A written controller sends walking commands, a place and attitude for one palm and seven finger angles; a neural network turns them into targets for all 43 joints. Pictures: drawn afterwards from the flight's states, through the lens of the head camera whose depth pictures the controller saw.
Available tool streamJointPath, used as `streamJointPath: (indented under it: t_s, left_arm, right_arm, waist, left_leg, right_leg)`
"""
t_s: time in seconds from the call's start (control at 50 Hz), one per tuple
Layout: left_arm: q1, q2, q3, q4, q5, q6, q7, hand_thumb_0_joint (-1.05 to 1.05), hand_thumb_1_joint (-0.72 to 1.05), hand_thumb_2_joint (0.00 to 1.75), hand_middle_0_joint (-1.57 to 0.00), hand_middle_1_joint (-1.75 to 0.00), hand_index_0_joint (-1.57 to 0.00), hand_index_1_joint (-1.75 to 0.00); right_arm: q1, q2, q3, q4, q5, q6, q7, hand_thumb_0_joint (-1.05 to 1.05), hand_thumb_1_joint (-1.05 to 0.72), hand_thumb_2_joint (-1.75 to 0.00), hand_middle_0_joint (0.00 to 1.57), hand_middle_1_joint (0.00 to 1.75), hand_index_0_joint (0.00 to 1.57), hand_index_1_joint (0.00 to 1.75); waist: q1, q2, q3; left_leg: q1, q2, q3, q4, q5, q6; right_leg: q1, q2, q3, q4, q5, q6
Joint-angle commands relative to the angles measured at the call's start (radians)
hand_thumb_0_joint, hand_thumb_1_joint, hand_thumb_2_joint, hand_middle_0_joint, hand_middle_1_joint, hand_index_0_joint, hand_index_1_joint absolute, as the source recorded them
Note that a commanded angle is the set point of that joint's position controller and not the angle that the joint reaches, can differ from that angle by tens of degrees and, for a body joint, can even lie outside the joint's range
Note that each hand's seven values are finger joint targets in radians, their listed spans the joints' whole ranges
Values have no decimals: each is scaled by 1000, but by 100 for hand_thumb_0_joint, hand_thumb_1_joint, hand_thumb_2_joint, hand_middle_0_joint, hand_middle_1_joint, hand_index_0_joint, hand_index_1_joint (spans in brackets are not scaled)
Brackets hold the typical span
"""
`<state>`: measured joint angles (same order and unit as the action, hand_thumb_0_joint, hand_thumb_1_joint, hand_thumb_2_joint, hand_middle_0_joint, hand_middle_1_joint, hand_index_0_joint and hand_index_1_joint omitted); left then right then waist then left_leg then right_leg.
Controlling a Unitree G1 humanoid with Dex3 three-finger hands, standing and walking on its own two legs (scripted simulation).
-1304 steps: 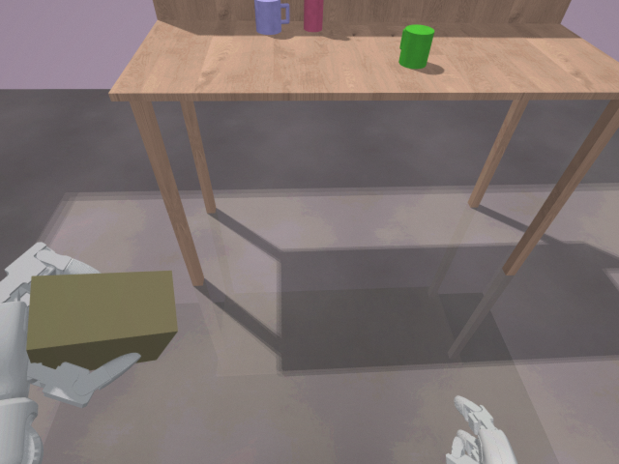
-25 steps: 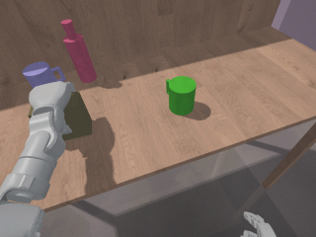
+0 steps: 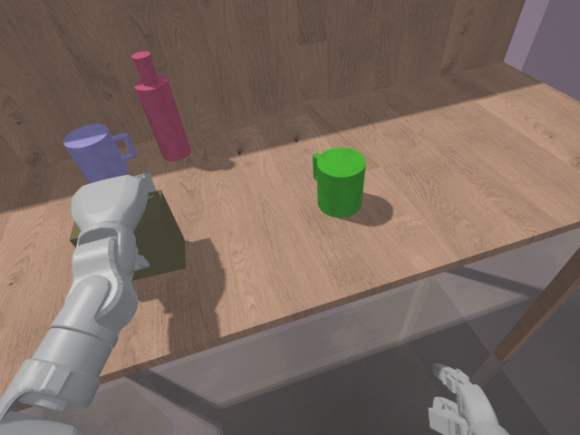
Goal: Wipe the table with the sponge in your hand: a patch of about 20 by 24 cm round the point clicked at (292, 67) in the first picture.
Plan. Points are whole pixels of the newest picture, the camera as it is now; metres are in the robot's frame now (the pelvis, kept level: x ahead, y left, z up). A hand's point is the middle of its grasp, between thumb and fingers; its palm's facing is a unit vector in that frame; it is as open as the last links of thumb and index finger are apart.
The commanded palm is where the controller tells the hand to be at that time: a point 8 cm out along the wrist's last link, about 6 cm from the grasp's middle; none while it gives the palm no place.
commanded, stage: wipe back along the middle lane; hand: left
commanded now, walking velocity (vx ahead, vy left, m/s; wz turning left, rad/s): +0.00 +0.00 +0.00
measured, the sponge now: (139, 247) +0.34 +0.27 +0.09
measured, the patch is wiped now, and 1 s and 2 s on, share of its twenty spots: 0.75 0.75 0.80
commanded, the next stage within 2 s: slide across to the third lane in 0.80 s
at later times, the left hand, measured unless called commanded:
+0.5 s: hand (127, 252) +0.30 +0.25 +0.13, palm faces +0.12 -0.07 -0.99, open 10.3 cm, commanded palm +0.25 +0.24 +0.17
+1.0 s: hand (125, 282) +0.25 +0.23 +0.13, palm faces +0.17 -0.12 -0.98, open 10.3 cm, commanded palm +0.22 +0.20 +0.18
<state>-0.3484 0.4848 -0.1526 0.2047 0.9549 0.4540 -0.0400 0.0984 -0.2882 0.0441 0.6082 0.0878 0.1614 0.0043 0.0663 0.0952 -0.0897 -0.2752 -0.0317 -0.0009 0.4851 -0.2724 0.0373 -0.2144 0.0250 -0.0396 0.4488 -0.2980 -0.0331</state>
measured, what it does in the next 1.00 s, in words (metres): stands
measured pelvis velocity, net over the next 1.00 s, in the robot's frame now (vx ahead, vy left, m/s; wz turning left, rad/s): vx -0.01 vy -0.01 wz -0.02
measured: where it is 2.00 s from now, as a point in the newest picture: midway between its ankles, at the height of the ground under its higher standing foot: outside the picture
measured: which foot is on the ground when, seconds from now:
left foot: down 0.00-1.00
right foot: down 0.00-1.00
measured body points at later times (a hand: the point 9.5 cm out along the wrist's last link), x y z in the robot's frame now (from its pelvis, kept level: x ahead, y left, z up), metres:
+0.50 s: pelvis +0.00 +0.00 +0.00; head -0.01 -0.04 +0.45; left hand +0.29 +0.25 +0.18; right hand +0.23 -0.21 -0.09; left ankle -0.02 +0.10 -0.74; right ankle -0.04 -0.10 -0.74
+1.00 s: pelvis -0.01 -0.01 +0.00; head -0.03 -0.05 +0.44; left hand +0.24 +0.23 +0.19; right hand +0.23 -0.21 -0.08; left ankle -0.02 +0.10 -0.74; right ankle -0.04 -0.10 -0.74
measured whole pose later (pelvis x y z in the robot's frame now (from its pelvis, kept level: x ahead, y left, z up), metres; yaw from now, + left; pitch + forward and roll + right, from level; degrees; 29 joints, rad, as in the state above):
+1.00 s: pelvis -0.01 -0.01 +0.00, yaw -1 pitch +0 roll +0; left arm 0.02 0.45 -0.17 -0.29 0.93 0.58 -0.01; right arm 0.04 -0.29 0.06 0.58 0.08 0.15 0.02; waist 0.11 0.10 -0.07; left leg -0.24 -0.02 0.02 0.51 -0.28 0.02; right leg -0.20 0.03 -0.02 0.51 -0.32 -0.05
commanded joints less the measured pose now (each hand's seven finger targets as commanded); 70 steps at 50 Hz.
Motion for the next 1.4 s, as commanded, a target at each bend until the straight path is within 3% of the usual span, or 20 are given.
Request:
streamJointPath:
  t_s: [0.0, 0.04, 0.1, 0.14, 0.3, 0.32, 0.4, 0.68, 0.7, 0.76, 0.8, 0.84, 0.86, 1.0, 1.14, 1.2, 1.24, 1.3, 1.32, 1.38]
  left_arm:
    - [-60, 137, 91, -146, -54, 22, -26, 0, 10, 130, -120, -160, -120, -160]
    - [-45, 76, 41, -183, -60, 36, -27, 0, 10, 130, -120, -160, -120, -160]
    - [-39, 137, 87, -205, -56, 61, -21, 0, 10, 130, -120, -160, -120, -160]
    - [11, 72, 39, -225, -62, 71, -25, 0, 10, 130, -120, -160, -120, -160]
    - [74, 102, 60, -313, -51, 104, -28, 0, 10, 130, -120, -160, -120, -160]
    - [51, 38, -2, -359, -56, 107, -33, 0, 10, 130, -120, -160, -120, -160]
    - [116, 96, 56, -363, -58, 118, -31, 0, 10, 130, -120, -160, -120, -160]
    - [254, 57, 36, -500, -72, 129, -26, 0, 10, 130, -120, -160, -120, -160]
    - [286, 103, 85, -522, -68, 129, -21, 0, 10, 130, -120, -160, -120, -160]
    - [306, 27, 17, -540, -78, 126, -20, 0, 10, 130, -120, -160, -120, -160]
    - [317, 90, 80, -559, -75, 129, -8, 0, 10, 130, -120, -160, -120, -160]
    - [319, 6, 2, -572, -75, 126, -8, 0, 10, 130, -120, -160, -120, -160]
    - [358, 21, 21, -582, -83, 123, -4, 0, 10, 130, -120, -160, -120, -160]
    - [170, 30, -13, -631, -64, 117, 12, 0, 10, 130, -120, -160, -120, -160]
    - [38, -42, -116, -603, -46, 106, 14, 0, 10, 130, -120, -160, -120, -160]
    - [-59, 0, -88, -623, -39, 101, 24, 0, 10, 130, -120, -160, -120, -160]
    - [-80, -45, -130, -563, -37, 101, 31, 0, 10, 130, -120, -160, -120, -160]
    - [-106, 35, -44, -594, -37, 106, 49, 0, 10, 130, -120, -160, -120, -160]
    - [-122, -10, -91, -583, -29, 109, 50, 0, 10, 130, -120, -160, -120, -160]
    - [-117, 0, -71, -559, -38, 116, 54, 0, 10, 130, -120, -160, -120, -160]
  right_arm:
    - [-188, -111, -41, -172, -1, -46, -4, 0, -90, -90, 20, 30, 20, 30]
    - [-185, -102, -37, -180, 2, -46, -3, 0, -90, -90, 20, 30, 20, 30]
    - [-216, -108, -35, -173, 1, -45, -5, 0, -90, -90, 20, 30, 20, 30]
    - [-209, -97, -32, -181, 3, -49, -3, 0, -90, -90, 20, 30, 20, 30]
    - [-259, -97, -27, -187, 3, -56, 1, 0, -90, -90, 20, 30, 20, 30]
    - [-246, -89, -22, -204, 1, -60, 3, 0, -90, -90, 20, 30, 20, 30]
    - [-271, -95, -22, -193, 0, -58, 3, 0, -90, -90, 20, 30, 20, 30]
    - [-272, -84, -19, -212, -2, -60, 6, 0, -90, -90, 20, 30, 20, 30]
    - [-299, -86, -20, -213, -2, -65, 8, 0, -90, -90, 20, 30, 20, 30]
    - [-276, -81, -17, -215, -2, -60, 11, 0, -90, -90, 20, 30, 20, 30]
    - [-304, -84, -20, -218, -5, -63, 7, 0, -90, -90, 20, 30, 20, 30]
    - [-282, -75, -16, -222, -3, -65, 10, 0, -90, -90, 20, 30, 20, 30]
    - [-275, -79, -22, -222, -3, -63, 11, 0, -90, -90, 20, 30, 20, 30]
    - [-322, -70, -17, -220, -3, -85, 1, 0, -90, -90, 20, 30, 20, 30]
    - [-314, -56, -10, -199, -8, -107, 5, 0, -90, -90, 20, 30, 20, 30]
    - [-355, -52, -8, -197, -4, -111, 5, 0, -90, -90, 20, 30, 20, 30]
    - [-324, -48, -6, -180, -8, -115, 7, 0, -90, -90, 20, 30, 20, 30]
    - [-362, -48, -6, -182, -9, -106, 9, 0, -90, -90, 20, 30, 20, 30]
    - [-346, -43, -1, -184, -13, -107, 11, 0, -90, -90, 20, 30, 20, 30]
    - [-345, -48, -4, -169, -15, -80, 12, 0, -90, -90, 20, 30, 20, 30]
  waist:
    - [17, -136, -180]
    - [10, -148, -171]
    - [19, -141, -156]
    - [20, -136, -150]
    - [33, -127, -152]
    - [28, -127, -180]
    - [36, -135, -143]
    - [43, -122, -120]
    - [51, -127, -127]
    - [38, -138, -97]
    - [50, -150, -91]
    - [37, -130, -89]
    - [47, -134, -90]
    - [35, -118, -102]
    - [29, -116, -107]
    - [34, -106, -107]
    - [32, -121, -113]
    - [50, -120, -152]
    - [49, -124, -167]
    - [46, -113, -146]
  left_leg:
    - [103, 0, -18, -15, 374, 9]
    - [100, 1, -12, -15, 387, 7]
    - [104, 4, -17, -22, 353, 6]
    - [101, 2, -13, -21, 372, 5]
    - [113, 8, -23, -21, 360, 2]
    - [113, 0, -14, -13, 378, 5]
    - [105, 6, -20, -17, 350, 2]
    - [94, 5, -11, -10, 330, 6]
    - [100, 8, -19, -8, 326, 3]
    - [86, 12, -14, -14, 308, 3]
    - [88, 12, -20, -16, 281, 5]
    - [91, 12, -13, -12, 304, 4]
    - [90, 12, -15, -14, 296, 6]
    - [125, 11, -24, -29, 234, 8]
    - [146, 10, -19, -45, 252, 3]
    - [164, 9, -26, -63, 203, 3]
    - [163, 4, -14, -60, 232, 1]
    - [173, 2, -16, -66, 236, -1]
    - [166, -5, 0, -59, 254, -1]
    - [165, 2, 7, -69, 258, -5]
  right_leg:
    - [91, 11, 20, -15, 444, -31]
    - [89, 6, 6, -12, 451, -24]
    - [80, 13, 22, -15, 414, -31]
    - [86, 8, 10, -11, 424, -27]
    - [84, 15, 34, 1, 407, -34]
    - [98, 6, 18, 6, 426, -28]
    - [87, 15, 43, 5, 418, -33]
    - [84, 8, 46, 12, 401, -24]
    - [85, 17, 72, 15, 400, -32]
    - [64, 9, 46, 9, 369, -23]
    - [60, 20, 76, 3, 342, -30]
    - [55, 11, 49, 7, 355, -27]
    - [62, 12, 48, 5, 347, -24]
    - [34, 21, 81, -16, 258, -35]
    - [41, 12, 46, -25, 252, -35]
    - [39, 22, 74, -39, 190, -44]
    - [49, 13, 51, -44, 220, -40]
    - [88, 21, 92, -46, 233, -49]
    - [100, 9, 72, -42, 253, -42]
    - [103, 10, 75, -54, 272, -40]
